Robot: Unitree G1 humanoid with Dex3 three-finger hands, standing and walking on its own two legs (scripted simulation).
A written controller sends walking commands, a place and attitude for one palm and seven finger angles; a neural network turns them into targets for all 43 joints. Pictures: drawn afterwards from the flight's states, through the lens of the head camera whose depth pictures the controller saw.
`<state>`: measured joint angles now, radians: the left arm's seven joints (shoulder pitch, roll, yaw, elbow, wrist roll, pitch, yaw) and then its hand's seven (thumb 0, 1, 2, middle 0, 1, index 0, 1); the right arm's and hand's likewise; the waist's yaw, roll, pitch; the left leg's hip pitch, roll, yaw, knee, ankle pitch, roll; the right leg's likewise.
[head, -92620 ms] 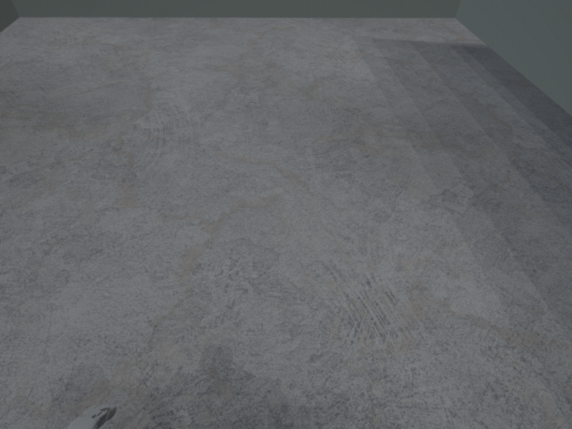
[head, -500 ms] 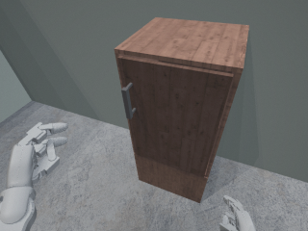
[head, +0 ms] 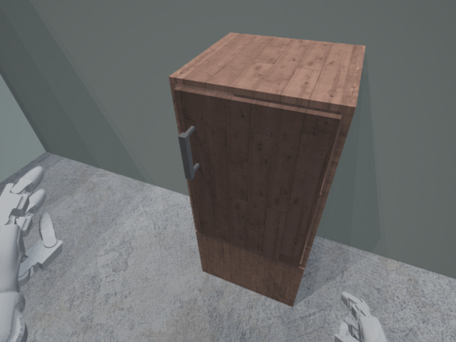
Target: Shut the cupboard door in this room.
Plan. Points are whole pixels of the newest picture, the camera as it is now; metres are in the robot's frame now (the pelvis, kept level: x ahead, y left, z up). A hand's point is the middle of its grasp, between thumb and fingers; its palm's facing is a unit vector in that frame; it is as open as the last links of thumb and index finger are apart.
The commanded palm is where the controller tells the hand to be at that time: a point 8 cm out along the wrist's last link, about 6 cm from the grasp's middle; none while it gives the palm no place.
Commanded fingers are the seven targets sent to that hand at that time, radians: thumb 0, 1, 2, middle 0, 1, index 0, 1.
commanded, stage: step back with the hand held close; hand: left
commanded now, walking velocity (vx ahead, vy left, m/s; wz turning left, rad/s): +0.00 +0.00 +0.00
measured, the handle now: (190, 153) +0.59 +0.18 +0.01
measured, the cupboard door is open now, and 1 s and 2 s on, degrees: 0 0 0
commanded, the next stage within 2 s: stop stepping back and stand still in 1.28 s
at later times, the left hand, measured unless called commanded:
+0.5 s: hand (38, 245) +0.18 +0.28 +0.16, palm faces +0.38 -0.78 -0.49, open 7.4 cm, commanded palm +0.12 +0.32 +0.17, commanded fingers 0.00 0.90 0.90 -0.20 -0.30 -0.20 -0.30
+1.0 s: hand out of the picture +0.06 +0.28 +0.17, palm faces +0.54 -0.72 -0.43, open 7.4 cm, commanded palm +0.00 +0.32 +0.17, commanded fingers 0.00 0.90 0.90 -0.20 -0.30 -0.20 -0.30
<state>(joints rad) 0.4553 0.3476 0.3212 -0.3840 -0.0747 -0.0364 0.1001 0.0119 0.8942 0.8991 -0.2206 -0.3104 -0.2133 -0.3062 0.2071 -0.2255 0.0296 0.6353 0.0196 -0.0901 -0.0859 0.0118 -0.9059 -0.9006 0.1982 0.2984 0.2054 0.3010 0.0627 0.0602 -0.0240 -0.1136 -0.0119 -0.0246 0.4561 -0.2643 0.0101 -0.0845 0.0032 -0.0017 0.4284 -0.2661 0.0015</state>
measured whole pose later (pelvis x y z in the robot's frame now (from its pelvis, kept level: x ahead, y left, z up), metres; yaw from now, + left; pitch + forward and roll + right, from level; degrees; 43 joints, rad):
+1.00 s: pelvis -0.11 +0.00 -0.02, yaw +5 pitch -1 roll -1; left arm 0.51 0.40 0.43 -0.51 -0.02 -0.24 0.16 0.01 0.89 0.90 -0.22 -0.30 -0.21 -0.30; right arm 0.26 -0.23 -0.02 0.60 0.00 -0.03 -0.07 0.01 -0.90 -0.90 0.20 0.30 0.21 0.30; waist 0.00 0.01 -0.02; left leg -0.51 0.00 -0.01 0.79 -0.41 0.02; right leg -0.41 0.02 0.02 0.63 -0.21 0.00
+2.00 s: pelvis -0.27 +0.03 +0.00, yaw -3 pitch +2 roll -1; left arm 0.54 0.44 0.40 -0.47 -0.04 -0.15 0.16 0.01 0.89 0.90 -0.22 -0.30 -0.21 -0.30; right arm 0.24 -0.15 0.05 0.63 -0.02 -0.09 -0.06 0.01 -0.90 -0.90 0.20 0.30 0.21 0.30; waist -0.04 -0.01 -0.07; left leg -0.35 0.01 0.07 0.47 -0.17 0.03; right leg -0.16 0.06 -0.04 0.42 -0.31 -0.06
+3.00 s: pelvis -0.28 +0.05 +0.00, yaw -3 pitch +1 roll -2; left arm 0.54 0.43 0.41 -0.45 -0.05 -0.19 0.16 0.01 0.89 0.90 -0.22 -0.30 -0.21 -0.30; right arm 0.25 -0.20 0.02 0.62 0.00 -0.09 -0.08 0.01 -0.90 -0.90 0.20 0.30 0.21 0.30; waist -0.03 0.00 -0.05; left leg -0.33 0.00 0.03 0.44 -0.14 0.04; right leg -0.13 0.04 -0.03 0.37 -0.26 -0.02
